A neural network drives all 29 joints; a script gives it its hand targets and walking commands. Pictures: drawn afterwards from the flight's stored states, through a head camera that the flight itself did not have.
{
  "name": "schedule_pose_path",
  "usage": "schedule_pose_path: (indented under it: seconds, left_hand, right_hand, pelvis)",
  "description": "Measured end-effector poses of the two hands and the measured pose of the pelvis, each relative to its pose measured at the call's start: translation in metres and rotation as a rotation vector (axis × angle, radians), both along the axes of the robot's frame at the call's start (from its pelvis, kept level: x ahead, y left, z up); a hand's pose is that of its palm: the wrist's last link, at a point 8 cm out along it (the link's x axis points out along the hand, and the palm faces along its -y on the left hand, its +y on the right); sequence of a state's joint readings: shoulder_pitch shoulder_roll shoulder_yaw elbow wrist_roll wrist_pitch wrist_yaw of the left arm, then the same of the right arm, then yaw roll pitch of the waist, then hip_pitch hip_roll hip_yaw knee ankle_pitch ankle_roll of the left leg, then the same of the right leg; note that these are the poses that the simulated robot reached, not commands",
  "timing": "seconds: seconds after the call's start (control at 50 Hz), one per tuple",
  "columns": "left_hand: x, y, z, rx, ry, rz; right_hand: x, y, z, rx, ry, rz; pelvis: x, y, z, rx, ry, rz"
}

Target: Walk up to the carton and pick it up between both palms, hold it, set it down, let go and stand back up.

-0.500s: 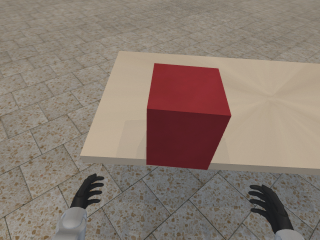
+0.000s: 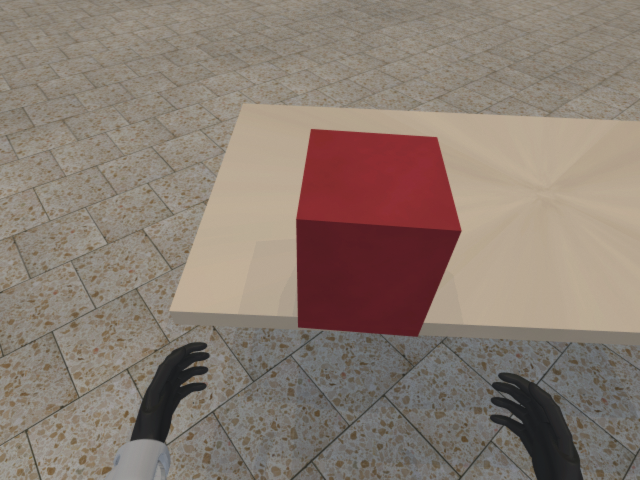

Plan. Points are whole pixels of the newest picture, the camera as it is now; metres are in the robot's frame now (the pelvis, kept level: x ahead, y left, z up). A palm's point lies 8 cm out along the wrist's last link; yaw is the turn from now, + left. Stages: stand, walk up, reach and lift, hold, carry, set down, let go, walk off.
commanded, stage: reach and lift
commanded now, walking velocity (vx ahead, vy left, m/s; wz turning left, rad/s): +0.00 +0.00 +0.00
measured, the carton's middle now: (365, 235) +0.47 -0.04 +0.03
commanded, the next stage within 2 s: none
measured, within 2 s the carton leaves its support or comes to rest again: neither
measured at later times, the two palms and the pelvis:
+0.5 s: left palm (199, 318) +0.28 +0.18 +0.07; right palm (531, 349) +0.26 -0.22 +0.06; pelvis +0.00 -0.02 +0.00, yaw +0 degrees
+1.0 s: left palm (185, 285) +0.32 +0.20 +0.08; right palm (496, 278) +0.33 -0.18 +0.11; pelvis +0.03 +0.01 +0.01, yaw +0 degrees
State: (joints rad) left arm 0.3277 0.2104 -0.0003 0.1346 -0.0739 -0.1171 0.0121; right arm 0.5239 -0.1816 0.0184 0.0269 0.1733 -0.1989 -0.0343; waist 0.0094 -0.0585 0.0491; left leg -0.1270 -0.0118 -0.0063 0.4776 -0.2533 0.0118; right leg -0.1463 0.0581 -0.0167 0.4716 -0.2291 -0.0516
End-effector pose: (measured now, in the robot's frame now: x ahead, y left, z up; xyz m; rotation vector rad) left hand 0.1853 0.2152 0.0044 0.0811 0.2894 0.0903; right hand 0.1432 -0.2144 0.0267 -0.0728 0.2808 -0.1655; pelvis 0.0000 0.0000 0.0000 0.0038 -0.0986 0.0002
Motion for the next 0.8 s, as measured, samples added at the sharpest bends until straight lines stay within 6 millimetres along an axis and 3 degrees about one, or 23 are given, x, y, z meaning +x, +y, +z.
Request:
schedule_pose_path:
  seconds: [0.08,0.18,0.24,0.32,0.42,0.5,0.64,0.8]
  left_hand:
    - [-0.01,0.006,0.001,-0.01,-0.024,0.057]
    - [-0.016,0.011,0.001,0.015,0.033,0.092]
    - [-0.011,0.009,0.009,0.047,0.046,0.097]
    - [0.014,-0.002,0.034,0.084,0.005,0.075]
    - [0.061,-0.025,0.071,0.034,-0.085,0.031]
    - [0.093,-0.04,0.068,0.0,-0.04,-0.019]
    - [0.115,-0.041,0.041,-0.071,0.053,-0.024]
    - [0.135,-0.027,0.086,-0.047,-0.093,-0.064]
  right_hand:
    - [0.01,0.011,0.019,0.012,-0.075,0.02]
    - [0.033,0.019,0.02,0.05,-0.057,0.055]
    - [0.05,0.021,0.018,0.074,-0.047,0.078]
    - [0.074,0.017,0.019,0.104,-0.057,0.091]
    - [0.099,0.003,0.026,0.12,-0.07,0.058]
    - [0.115,-0.006,0.031,0.097,-0.048,0.021]
    - [0.145,-0.005,0.04,0.087,-0.038,-0.005]
    - [0.17,0.019,0.05,0.129,-0.073,0.013]
  pelvis:
    - [-0.008,0.001,0.0,-0.001,-0.011,-0.001]
    - [-0.013,0.002,0.0,-0.002,-0.017,0.0]
    - [-0.014,-0.001,0.0,0.001,-0.018,0.002]
    - [-0.013,-0.006,0.0,0.003,-0.017,0.0]
    - [-0.007,-0.016,0.0,0.012,-0.003,0.0]
    - [0.003,-0.023,0.001,0.021,0.02,0.001]
    - [0.024,-0.027,0.002,0.026,0.057,0.003]
    - [0.038,-0.014,0.003,0.011,0.078,0.004]
